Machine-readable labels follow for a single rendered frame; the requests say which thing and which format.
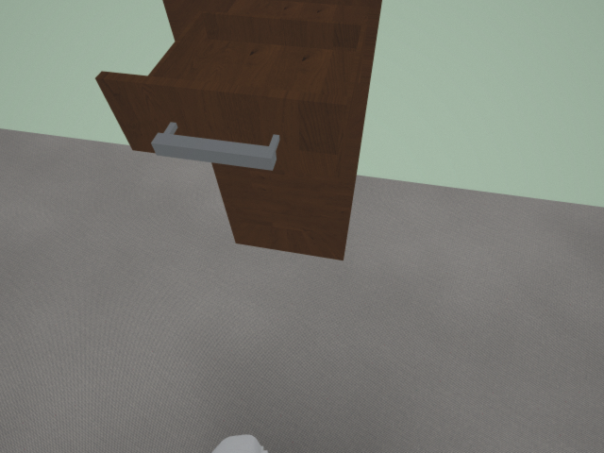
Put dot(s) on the cabinet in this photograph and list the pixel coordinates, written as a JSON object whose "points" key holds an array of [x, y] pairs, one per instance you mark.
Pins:
{"points": [[284, 210]]}

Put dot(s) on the handle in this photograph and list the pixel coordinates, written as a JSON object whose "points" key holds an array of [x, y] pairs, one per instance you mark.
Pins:
{"points": [[238, 154]]}

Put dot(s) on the drawer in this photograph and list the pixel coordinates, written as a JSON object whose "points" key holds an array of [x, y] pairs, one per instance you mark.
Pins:
{"points": [[243, 78]]}

